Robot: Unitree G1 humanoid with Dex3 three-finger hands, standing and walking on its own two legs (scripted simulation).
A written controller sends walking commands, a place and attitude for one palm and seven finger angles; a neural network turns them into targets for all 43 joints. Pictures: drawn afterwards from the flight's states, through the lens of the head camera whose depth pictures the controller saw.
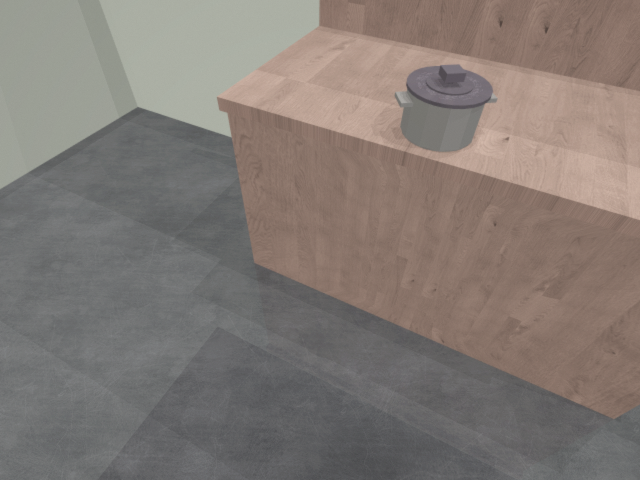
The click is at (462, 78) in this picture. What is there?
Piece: lid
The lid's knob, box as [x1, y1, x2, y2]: [438, 64, 465, 82]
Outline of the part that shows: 465,72 458,64 440,65 438,73 445,82 463,81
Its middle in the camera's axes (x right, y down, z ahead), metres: +0.28 -0.35 +0.83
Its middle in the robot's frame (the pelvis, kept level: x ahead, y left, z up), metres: +0.88 -0.24 +0.11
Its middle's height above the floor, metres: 0.89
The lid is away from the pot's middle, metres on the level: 0.00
